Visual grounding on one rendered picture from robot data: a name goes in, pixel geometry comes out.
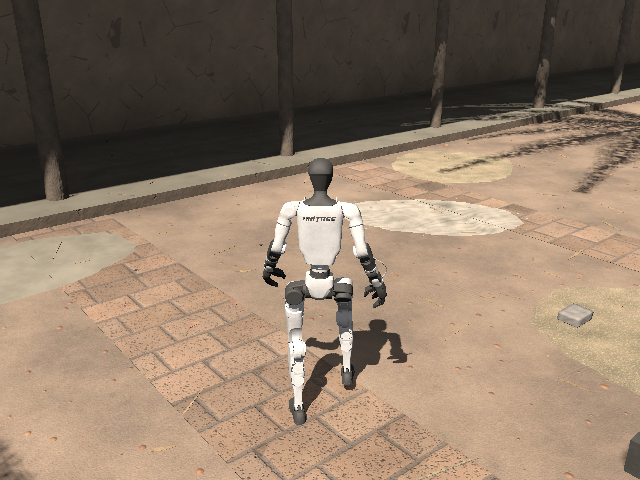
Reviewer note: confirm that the robot left hand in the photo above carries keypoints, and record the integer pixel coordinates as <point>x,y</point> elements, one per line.
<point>276,272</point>

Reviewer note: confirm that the right robot thigh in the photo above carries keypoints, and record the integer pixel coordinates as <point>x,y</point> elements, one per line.
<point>343,293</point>

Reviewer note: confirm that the robot right hand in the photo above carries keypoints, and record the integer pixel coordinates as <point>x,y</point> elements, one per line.
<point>380,292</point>

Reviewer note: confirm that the robot right upper arm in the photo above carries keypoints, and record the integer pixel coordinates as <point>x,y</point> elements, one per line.
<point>352,212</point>

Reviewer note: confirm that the robot left upper arm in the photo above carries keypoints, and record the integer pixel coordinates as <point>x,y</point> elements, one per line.
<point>288,211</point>

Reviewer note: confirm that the robot left forearm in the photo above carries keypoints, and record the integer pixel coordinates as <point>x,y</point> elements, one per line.
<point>271,259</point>

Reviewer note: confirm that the robot head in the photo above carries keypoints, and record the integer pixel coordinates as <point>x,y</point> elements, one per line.
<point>321,172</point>

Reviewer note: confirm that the robot right forearm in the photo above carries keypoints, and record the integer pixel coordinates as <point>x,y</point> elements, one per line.
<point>371,269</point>

